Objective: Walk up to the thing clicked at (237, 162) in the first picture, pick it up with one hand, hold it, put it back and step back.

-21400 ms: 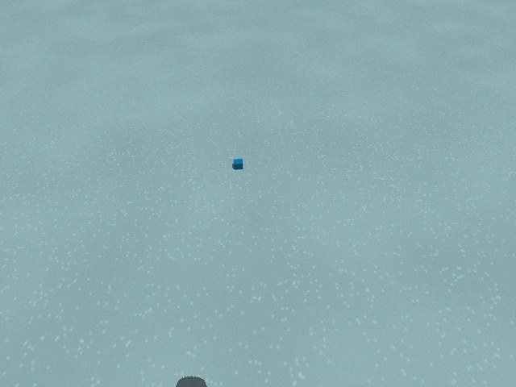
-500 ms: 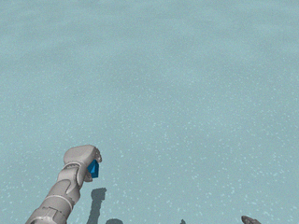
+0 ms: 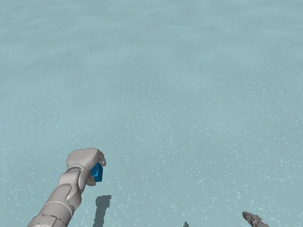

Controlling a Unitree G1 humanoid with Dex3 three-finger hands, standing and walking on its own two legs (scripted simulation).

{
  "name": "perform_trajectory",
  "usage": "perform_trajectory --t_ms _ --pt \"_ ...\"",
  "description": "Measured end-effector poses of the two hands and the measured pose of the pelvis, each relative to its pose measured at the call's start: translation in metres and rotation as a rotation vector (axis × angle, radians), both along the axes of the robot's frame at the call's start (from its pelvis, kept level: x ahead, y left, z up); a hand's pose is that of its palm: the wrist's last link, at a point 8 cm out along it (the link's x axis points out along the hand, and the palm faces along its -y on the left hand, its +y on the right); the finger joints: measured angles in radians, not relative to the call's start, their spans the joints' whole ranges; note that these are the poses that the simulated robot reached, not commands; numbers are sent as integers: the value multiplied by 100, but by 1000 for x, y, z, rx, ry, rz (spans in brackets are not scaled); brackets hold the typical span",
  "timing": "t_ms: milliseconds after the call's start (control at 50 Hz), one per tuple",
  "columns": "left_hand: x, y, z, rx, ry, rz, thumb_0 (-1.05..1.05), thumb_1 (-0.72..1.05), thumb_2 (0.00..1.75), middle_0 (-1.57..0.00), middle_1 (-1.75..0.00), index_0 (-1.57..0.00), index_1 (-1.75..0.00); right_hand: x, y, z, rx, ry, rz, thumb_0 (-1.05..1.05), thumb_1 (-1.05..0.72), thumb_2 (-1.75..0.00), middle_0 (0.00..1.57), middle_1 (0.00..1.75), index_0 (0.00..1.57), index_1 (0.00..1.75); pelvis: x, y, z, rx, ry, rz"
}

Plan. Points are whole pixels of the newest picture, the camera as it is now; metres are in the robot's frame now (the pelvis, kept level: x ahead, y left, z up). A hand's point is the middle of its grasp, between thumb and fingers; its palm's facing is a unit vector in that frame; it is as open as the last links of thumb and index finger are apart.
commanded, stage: hold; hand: left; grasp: from above
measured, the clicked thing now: (92, 172) +0.31 +0.23 -0.07
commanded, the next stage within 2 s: crouch in 0.68 s
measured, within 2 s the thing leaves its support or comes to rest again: neither
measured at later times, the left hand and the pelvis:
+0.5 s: hand (87, 173) +0.30 +0.22 -0.03, palm faces -0.41 -0.07 -0.91, open 7.2 cm; pelvis -0.01 +0.00 +0.00, yaw +0 degrees
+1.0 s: hand (88, 174) +0.30 +0.23 -0.05, palm faces -0.44 -0.07 -0.90, open 7.2 cm; pelvis +0.00 +0.01 +0.00, yaw +0 degrees
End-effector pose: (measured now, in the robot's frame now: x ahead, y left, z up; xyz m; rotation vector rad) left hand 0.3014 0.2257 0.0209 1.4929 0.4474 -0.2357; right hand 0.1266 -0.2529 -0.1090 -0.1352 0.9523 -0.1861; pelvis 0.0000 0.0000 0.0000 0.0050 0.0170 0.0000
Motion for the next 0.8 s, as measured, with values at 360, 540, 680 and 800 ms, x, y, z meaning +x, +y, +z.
perform_trajectory --t_ms 360,540,680,800 --pt "-10 -3 0 -1 0 -11 -1 44 7 -95 -17 -100 -13 2 4 3 2 -20 16 1 -90 -90 20 30 20 29 -8 -1 1 2 -13 0" --pt "-2 0 6 -1 2 2 -1 44 6 -95 -17 -100 -13 1 5 3 5 -17 4 2 -90 -90 20 30 20 29 -6 1 2 1 -13 -3" --pt "-4 -1 -1 -16 26 -18 -1 44 7 -95 -17 -100 -13 4 8 4 1 -16 0 2 -90 -90 20 30 20 29 -2 3 2 1 -9 -7" --pt "-1 5 -1 0 9 -11 -1 44 7 -96 -16 -100 -13 7 9 4 -1 -5 9 1 -90 -90 20 30 20 29 1 4 2 0 -6 -3"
